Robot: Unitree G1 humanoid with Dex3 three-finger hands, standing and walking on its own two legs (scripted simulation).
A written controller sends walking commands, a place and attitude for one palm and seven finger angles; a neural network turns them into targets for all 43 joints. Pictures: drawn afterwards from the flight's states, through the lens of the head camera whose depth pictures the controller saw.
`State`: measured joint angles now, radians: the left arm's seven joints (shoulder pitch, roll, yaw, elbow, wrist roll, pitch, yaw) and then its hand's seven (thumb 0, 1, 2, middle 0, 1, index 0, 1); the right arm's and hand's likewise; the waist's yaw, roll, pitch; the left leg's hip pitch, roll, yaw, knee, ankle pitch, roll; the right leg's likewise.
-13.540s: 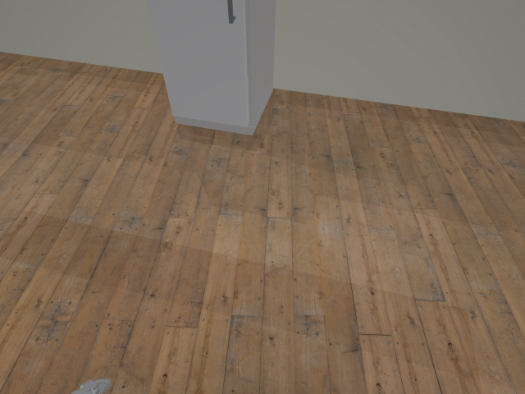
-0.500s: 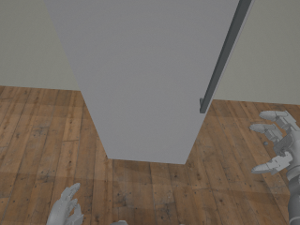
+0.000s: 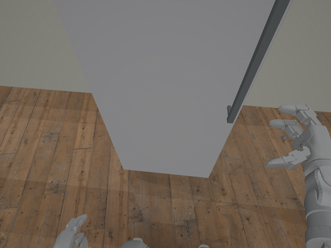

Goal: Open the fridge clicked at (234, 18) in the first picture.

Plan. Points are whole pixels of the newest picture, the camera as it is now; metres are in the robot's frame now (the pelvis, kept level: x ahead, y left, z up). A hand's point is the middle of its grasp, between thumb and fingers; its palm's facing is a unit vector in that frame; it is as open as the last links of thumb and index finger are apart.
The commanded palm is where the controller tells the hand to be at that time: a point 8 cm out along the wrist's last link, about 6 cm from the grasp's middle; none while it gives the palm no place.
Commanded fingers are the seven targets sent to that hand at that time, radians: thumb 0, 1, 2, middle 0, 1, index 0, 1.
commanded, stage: move the hooked fingers beside the handle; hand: right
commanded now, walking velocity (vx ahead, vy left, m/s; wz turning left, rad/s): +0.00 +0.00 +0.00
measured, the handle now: (254, 56) +0.52 -0.15 +0.19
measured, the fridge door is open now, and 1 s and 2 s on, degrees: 0 0 0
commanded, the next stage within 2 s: feel for the door with the fingertips in 1.52 s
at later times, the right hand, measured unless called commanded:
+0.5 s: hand (272, 121) +0.42 -0.22 +0.07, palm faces +0.00 +1.00 +0.01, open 14.0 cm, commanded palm +0.40 -0.27 +0.07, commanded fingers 0.00 0.50 -0.30 0.30 1.20 0.30 1.20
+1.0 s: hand (263, 112) +0.45 -0.21 +0.07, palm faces +0.02 +1.00 -0.01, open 14.0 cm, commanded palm +0.42 -0.26 +0.07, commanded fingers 0.00 0.50 -0.30 0.30 1.20 0.30 1.20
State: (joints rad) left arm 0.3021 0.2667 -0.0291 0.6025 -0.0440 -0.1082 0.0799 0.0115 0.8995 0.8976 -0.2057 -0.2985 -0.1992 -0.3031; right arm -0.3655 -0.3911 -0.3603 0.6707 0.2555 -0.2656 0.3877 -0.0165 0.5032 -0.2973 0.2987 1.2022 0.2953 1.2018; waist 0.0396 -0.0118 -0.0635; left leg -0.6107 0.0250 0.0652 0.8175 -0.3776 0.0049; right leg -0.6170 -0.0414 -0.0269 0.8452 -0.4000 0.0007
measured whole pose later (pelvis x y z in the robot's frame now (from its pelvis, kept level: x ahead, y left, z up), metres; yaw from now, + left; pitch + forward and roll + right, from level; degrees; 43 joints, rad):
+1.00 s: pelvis +0.00 -0.01 -0.01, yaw +2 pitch +15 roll +1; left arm 0.39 0.26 -0.02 0.61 -0.02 0.04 0.03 0.01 0.90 0.90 -0.21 -0.30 -0.20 -0.30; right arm -0.66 -0.43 -0.40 0.97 0.15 -0.36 0.28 -0.02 0.50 -0.30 0.30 1.20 0.30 1.20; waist 0.11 -0.01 -0.09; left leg -0.76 0.01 0.04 0.89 -0.39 0.00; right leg -0.76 -0.06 -0.05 0.93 -0.43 -0.01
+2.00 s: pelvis +0.00 -0.01 -0.01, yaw +1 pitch +15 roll +2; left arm 0.37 0.25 -0.02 0.62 -0.02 0.03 0.02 0.01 0.90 0.90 -0.21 -0.30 -0.20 -0.30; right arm -0.68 -0.35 -0.32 0.96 0.15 -0.36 0.21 -0.02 0.50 -0.30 0.30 1.20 0.30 1.20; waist 0.10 -0.01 -0.10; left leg -0.76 0.01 0.05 0.89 -0.39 0.00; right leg -0.77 -0.05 -0.03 0.94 -0.43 -0.01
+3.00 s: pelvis +0.00 -0.01 -0.02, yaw +1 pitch +16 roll +2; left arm 0.38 0.25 -0.01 0.62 -0.01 0.04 0.01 0.01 0.90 0.90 -0.20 -0.30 -0.20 -0.30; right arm -0.71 -0.36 -0.31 0.99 0.13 -0.39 0.18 -0.02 0.50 -0.30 0.30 1.21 0.30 1.21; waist 0.11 -0.01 -0.10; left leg -0.77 0.01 0.05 0.90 -0.39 0.00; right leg -0.78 -0.06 -0.03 0.95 -0.44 -0.01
